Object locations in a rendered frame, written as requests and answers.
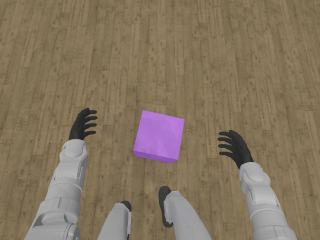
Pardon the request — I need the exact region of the left robot upper arm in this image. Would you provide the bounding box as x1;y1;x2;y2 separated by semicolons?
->
25;222;81;240

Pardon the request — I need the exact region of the left robot hand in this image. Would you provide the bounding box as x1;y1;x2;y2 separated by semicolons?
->
68;108;98;140

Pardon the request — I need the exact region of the robot left shin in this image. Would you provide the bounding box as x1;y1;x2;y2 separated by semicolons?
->
112;203;128;210

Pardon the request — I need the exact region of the carton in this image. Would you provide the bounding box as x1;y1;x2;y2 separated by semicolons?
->
133;110;185;164

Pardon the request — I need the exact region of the right robot hand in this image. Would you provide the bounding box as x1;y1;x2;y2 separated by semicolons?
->
217;130;254;169

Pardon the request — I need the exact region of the robot left forearm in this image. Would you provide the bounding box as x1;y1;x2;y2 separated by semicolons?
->
24;139;88;240

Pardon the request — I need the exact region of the left robot foot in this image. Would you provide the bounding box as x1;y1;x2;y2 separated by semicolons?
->
120;200;132;240

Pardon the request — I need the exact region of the robot right forearm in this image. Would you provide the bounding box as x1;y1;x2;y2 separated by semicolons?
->
239;162;298;240

